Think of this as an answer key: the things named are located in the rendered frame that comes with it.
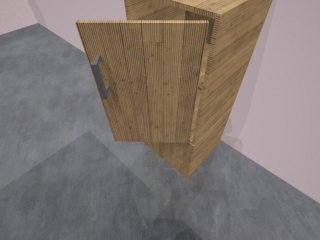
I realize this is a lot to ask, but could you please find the handle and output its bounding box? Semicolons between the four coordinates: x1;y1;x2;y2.
90;55;109;100

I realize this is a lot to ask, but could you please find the cupboard door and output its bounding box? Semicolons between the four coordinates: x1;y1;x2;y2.
75;20;209;143

